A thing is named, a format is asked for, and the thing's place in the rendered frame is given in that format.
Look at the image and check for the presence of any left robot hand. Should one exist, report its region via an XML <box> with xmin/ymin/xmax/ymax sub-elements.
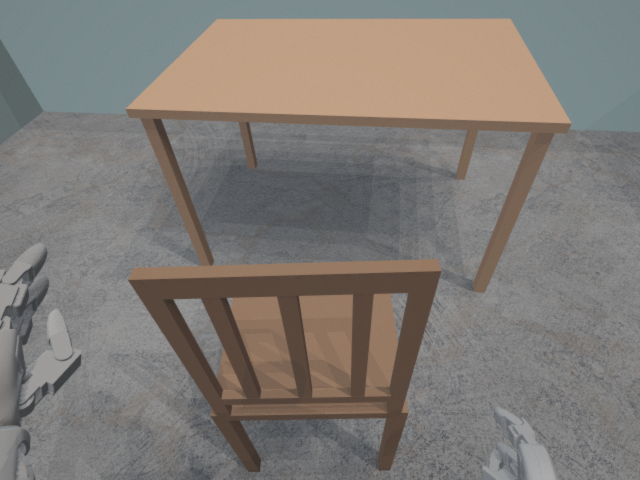
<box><xmin>0</xmin><ymin>243</ymin><xmax>81</xmax><ymax>427</ymax></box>

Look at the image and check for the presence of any chair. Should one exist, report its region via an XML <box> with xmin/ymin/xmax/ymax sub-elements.
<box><xmin>128</xmin><ymin>259</ymin><xmax>441</xmax><ymax>472</ymax></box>

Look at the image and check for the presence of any table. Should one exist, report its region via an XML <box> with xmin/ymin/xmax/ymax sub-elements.
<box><xmin>126</xmin><ymin>19</ymin><xmax>572</xmax><ymax>293</ymax></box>

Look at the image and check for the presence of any robot left forearm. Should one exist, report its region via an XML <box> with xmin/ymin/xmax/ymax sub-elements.
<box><xmin>0</xmin><ymin>425</ymin><xmax>36</xmax><ymax>480</ymax></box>

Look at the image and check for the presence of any right robot hand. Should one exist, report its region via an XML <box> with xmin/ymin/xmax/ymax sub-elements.
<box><xmin>482</xmin><ymin>407</ymin><xmax>559</xmax><ymax>480</ymax></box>

